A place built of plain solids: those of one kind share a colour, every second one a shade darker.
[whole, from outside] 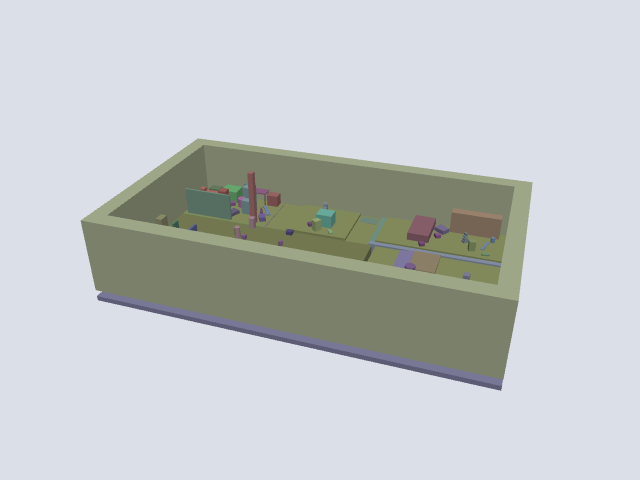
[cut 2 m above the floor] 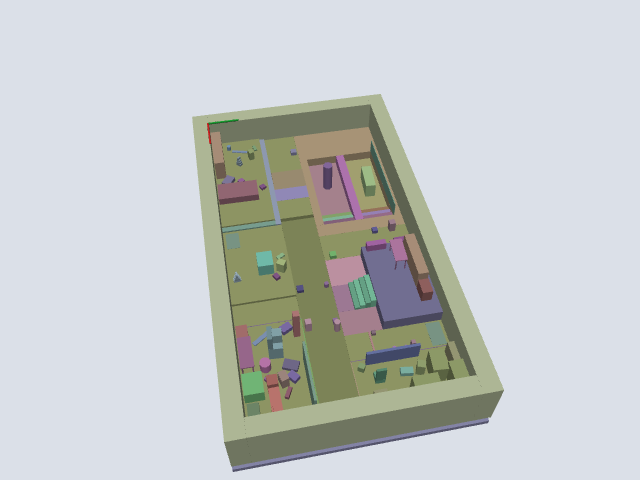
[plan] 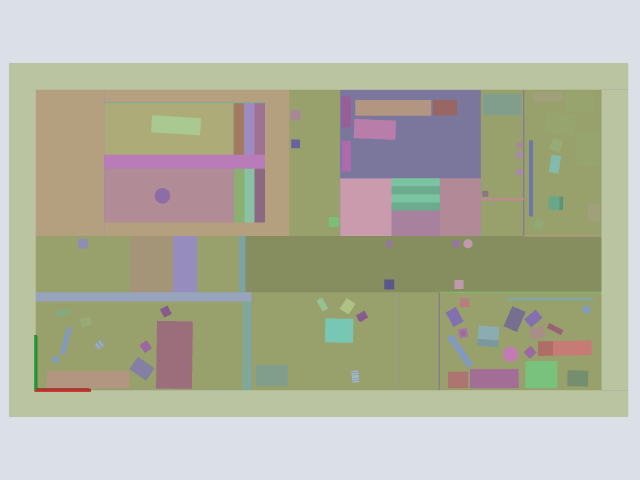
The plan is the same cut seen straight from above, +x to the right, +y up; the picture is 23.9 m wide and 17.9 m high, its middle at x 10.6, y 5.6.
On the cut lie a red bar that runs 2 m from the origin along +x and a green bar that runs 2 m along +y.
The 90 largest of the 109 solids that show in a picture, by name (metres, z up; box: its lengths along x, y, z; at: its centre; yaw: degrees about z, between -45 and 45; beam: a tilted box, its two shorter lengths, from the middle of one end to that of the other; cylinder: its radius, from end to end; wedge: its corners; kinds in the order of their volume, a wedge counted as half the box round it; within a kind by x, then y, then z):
{
 "wall_1": {"box": [1.0, 11.2, 4.6], "at": [-0.5, 5.6, 1.3]},
 "wall_2": {"box": [23.1, 1.0, 4.6], "at": [10.55, -0.5, 1.3]},
 "wall_3": {"box": [23.1, 1.0, 4.6], "at": [10.55, 11.7, 1.3]},
 "wall_4": {"box": [1.0, 11.2, 4.6], "at": [21.6, 5.6, 1.3]},
 "floor_1": {"box": [7.58, 2.1, 1.0], "at": [3.79, 4.7, -0.5]},
 "floor_2": {"box": [7.71, 3.31, 1.2], "at": [3.85, 1.66, -0.4]},
 "floor_3": {"box": [1.5, 3.65, 1.0], "at": [8.8, 1.82, -0.5]},
 "floor_4": {"box": [1.9, 5.45, 1.0], "at": [10.4, 8.47, -0.5]},
 "floor_5": {"box": [4.0, 3.65, 1.16], "at": [11.55, 1.82, -0.42]},
 "floor_6": {"box": [1.5, 3.65, 1.0], "at": [14.3, 1.82, -0.5]},
 "floor_7": {"box": [13.28, 2.1, 1.0], "at": [14.46, 4.7, -0.5]},
 "floor_8": {"box": [1.6, 5.45, 1.0], "at": [17.4, 8.47, -0.5]},
 "floor_9": {"box": [6.05, 3.65, 1.0], "at": [18.07, 1.82, -0.5]},
 "floor_10": {"box": [2.9, 5.45, 1.0], "at": [19.65, 8.47, -0.5]},
 "floor_base_1": {"box": [23.1, 13.2, 0.3], "at": [10.55, 5.6, -1.57]},
 "floor_deck_1": {"box": [5.25, 3.3, 1.77], "at": [13.97, 9.55, -0.11]},
 "floor_rim_1": {"box": [2.55, 5.45, 1.0], "at": [1.27, 8.47, -0.5]},
 "floor_rim_2": {"box": [6.0, 0.5, 1.0], "at": [5.55, 6.0, -0.5]},
 "floor_rim_3": {"box": [6.0, 0.5, 1.0], "at": [5.55, 10.95, -0.5]},
 "floor_rim_4": {"box": [0.9, 5.45, 1.0], "at": [9.0, 8.47, -0.5]},
 "floor_fore_1": {"box": [1.92, 2.15, 1.0], "at": [12.31, 6.83, -0.5]},
 "floor_fore_2": {"box": [1.53, 2.15, 1.0], "at": [15.84, 6.83, -0.5]},
 "bar_rack_1": {"box": [3.08, 0.64, 1.4], "at": [1.95, 0.39, 0.9]},
 "bar_rack_2": {"box": [2.84, 0.59, 1.23], "at": [13.33, 10.53, 1.39]},
 "floor_pita_1": {"box": [4.83, 2.01, 0.38], "at": [4.96, 7.25, -0.81]},
 "floor_pitb_1": {"box": [4.83, 1.92, 0.38], "at": [4.96, 9.74, -0.81]},
 "pallet_load_1": {"box": [1.14, 0.8, 1.22], "at": [19.56, 9.93, 0.61], "yaw": -4.6},
 "pallet_load_2": {"box": [1.1, 0.76, 1.23], "at": [20.29, 10.75, 0.61]},
 "pallet_load_3": {"box": [0.87, 1.33, 1.12], "at": [20.59, 9.03, 0.56]},
 "floor_plank_1": {"box": [6.0, 0.52, 1.0], "at": [5.55, 8.52, -0.5]},
 "step_terN_tread_1": {"box": [8.05, 0.34, 1.1], "at": [4.03, 3.48, -0.45]},
 "step_tread_1": {"box": [1.8, 0.3, 1.16], "at": [14.17, 6.85, -0.42]},
 "step_tread_2": {"box": [1.8, 0.3, 1.31], "at": [14.17, 7.15, -0.34]},
 "step_tread_3": {"box": [1.8, 0.3, 1.47], "at": [14.17, 7.45, -0.27]},
 "step_tread_4": {"box": [1.8, 0.3, 1.62], "at": [14.17, 7.75, -0.19]},
 "floor_before_steps_1": {"box": [1.8, 0.95, 1.0], "at": [14.17, 6.22, -0.5]},
 "sheet_stack_1": {"box": [1.34, 2.52, 0.49], "at": [5.17, 1.32, 0.45], "yaw": -0.8},
 "step_terE_tread_1": {"box": [0.34, 3.31, 1.1], "at": [7.88, 1.66, -0.45]},
 "planer_1": {"box": [1.83, 0.64, 0.99], "at": [5.24, 9.88, -0.12], "yaw": -3.6},
 "forge_hearth_1": {"box": [1.2, 1.02, 0.84], "at": [18.86, 0.58, 0.42]},
 "bandsaw_1": {"box": [0.78, 0.26, 0.99], "at": [16.86, 1.76, 1.48], "yaw": -4.7},
 "bandsaw_2": {"box": [0.78, 0.76, 0.98], "at": [16.88, 2.01, 0.49], "yaw": -4.7},
 "bandsaw_3": {"box": [0.47, 0.5, 0.67], "at": [16.89, 2.14, 1.64], "yaw": -4.7},
 "table_saw_1": {"box": [1.05, 0.9, 0.85], "at": [11.31, 2.22, 0.58], "yaw": -0.6},
 "offcut_bin_1": {"box": [0.9, 0.58, 0.77], "at": [15.26, 10.53, 1.16]},
 "offcut_bin_2": {"box": [0.76, 0.62, 0.78], "at": [15.75, 0.38, 0.39]},
 "screenN_1": {"box": [3.25, 0.13, 1.79], "at": [19.2, 3.4, 0.9]},
 "crate_stack_1": {"box": [1.11, 0.37, 0.94], "at": [19.08, 10.95, 0.47]},
 "crate_stack_2": {"box": [0.44, 0.66, 1.25], "at": [20.81, 6.63, 0.62]},
 "step_hump_1": {"box": [1.6, 2.1, 0.2], "at": [4.32, 4.7, 0.05]},
 "step_down1a_1": {"box": [0.39, 2.01, 0.84], "at": [8.36, 7.25, -0.58]},
 "step_down1b_1": {"box": [0.39, 1.92, 0.84], "at": [8.36, 9.74, -0.58]},
 "step_down2a_1": {"box": [0.39, 2.01, 0.69], "at": [7.96, 7.25, -0.66]},
 "step_down2b_1": {"box": [0.39, 1.92, 0.69], "at": [7.96, 9.74, -0.66]},
 "znwa_dust_extractor_1": {"cylinder": 0.29, "from": [4.72, 7.25, -0.62], "to": [4.72, 7.25, 1.31]},
 "screenW_1": {"box": [0.16, 2.85, 1.1], "at": [18.47, 7.9, 0.55]},
 "column_a0a_1": {"box": [0.35, 0.35, 3.6], "at": [15.99, 3.27, 1.8]},
 "step_down3a_1": {"box": [0.39, 2.01, 0.54], "at": [7.58, 7.25, -0.73]},
 "edgeW_1": {"box": [0.35, 1.15, 0.5], "at": [11.59, 8.72, 1.02]},
 "edgeW_2": {"box": [0.35, 1.15, 0.5], "at": [11.59, 10.38, 1.02]},
 "step_down3b_1": {"box": [0.39, 1.92, 0.54], "at": [7.58, 9.74, -0.73]},
 "bin_1": {"box": [0.41, 0.32, 0.63], "at": [1.87, 2.54, 0.52], "yaw": 16.1},
 "bin_2": {"box": [0.4, 0.48, 0.72], "at": [11.63, 3.13, 0.52], "yaw": -33.4},
 "bin_3": {"box": [0.41, 0.43, 0.83], "at": [19.41, 9.14, 0.41], "yaw": -20.8},
 "floor_gap_1": {"box": [0.24, 2.1, 0.65], "at": [7.7, 4.7, -1.07]},
 "coal_bin_1": {"box": [0.78, 0.6, 0.64], "at": [20.21, 0.44, 0.32], "yaw": -1.0},
 "edge_bin_1": {"box": [0.37, 0.37, 0.68], "at": [9.69, 10.25, 0.34]},
 "edge_bin_2": {"box": [0.34, 0.34, 0.73], "at": [15.78, 3.94, 0.36]},
 "edge_bin_3": {"cylinder": 0.17, "from": [16.12, 5.46, 0.0], "to": [16.12, 5.46, 0.77]},
 "edge_bin_4": {"box": [0.23, 0.23, 0.73], "at": [18.04, 9.12, 0.36]},
 "lathe_1": {"box": [0.56, 0.55, 0.31], "at": [19.01, 1.55, 0.98], "yaw": 1.1},
 "lathe_2": {"box": [1.99, 0.55, 0.12], "at": [19.73, 1.57, 0.77], "yaw": 1.1},
 "rail_1": {"box": [6.08, 0.04, 0.93], "at": [5.55, 10.72, 0.47]},
 "sack_1": {"box": [0.77, 0.57, 0.27], "at": [3.96, 0.8, 0.34], "yaw": -34.7},
 "sack_2": {"box": [0.55, 0.82, 0.23], "at": [17.86, 2.65, 0.12], "yaw": -23.4},
 "ramp_hump_ramp_1": {"wedge": [[5.12, 3.65, -0.05], [5.12, 3.65, 0.15], [5.12, 5.75, -0.05], [5.12, 5.75, 0.15], [6.02, 3.65, -0.05], [6.02, 3.65, 0.0], [6.02, 5.75, -0.05], [6.02, 5.75, 0.0]]},
 "anvil_block_1": {"box": [0.56, 0.41, 0.79], "at": [18.71, 2.14, 0.4], "yaw": 15.1},
 "quench_tub_1": {"cylinder": 0.29, "from": [17.71, 1.34, 0.0], "to": [17.71, 1.34, 0.61]},
 "workbench_top_1": {"box": [1.56, 0.72, 0.06], "at": [12.65, 9.73, 1.65], "yaw": -2.3},
 "workbench_top_2": {"box": [1.82, 0.72, 0.07], "at": [17.1, 0.43, 0.88]},
 "carton_1": {"box": [0.44, 0.62, 0.31], "at": [15.62, 2.73, 0.15], "yaw": 28.3},
 "carton_2": {"box": [0.56, 0.41, 0.31], "at": [18.55, 2.67, 0.15], "yaw": 39.8},
 "hand_truck_1": {"box": [0.54, 0.51, 0.3], "at": [19.4, 6.97, 0.15], "yaw": -1.0},
 "hand_truck_2": {"box": [0.14, 0.51, 0.98], "at": [19.6, 6.97, 0.79], "yaw": -1.0},
 "low_mat_1": {"box": [1.2, 0.8, 0.06], "at": [8.8, 0.55, -0.02]},
 "low_mat_2": {"box": [1.42, 0.8, 0.06], "at": [17.4, 10.65, -0.02]},
 "crate_1": {"box": [0.37, 0.66, 0.31], "at": [19.36, 8.43, 0.15], "yaw": -8.6},
 "cable_reel_1": {"box": [0.3, 0.34, 0.4], "at": [18.74, 6.19, 0.2], "yaw": -34.3},
 "plank_1": {"box": [0.25, 1.38, 0.11], "at": [15.83, 1.46, 0.01], "yaw": 34.7},
 "edge_carton_1": {"box": [0.38, 0.38, 0.26], "at": [1.76, 5.46, 0.13]}
}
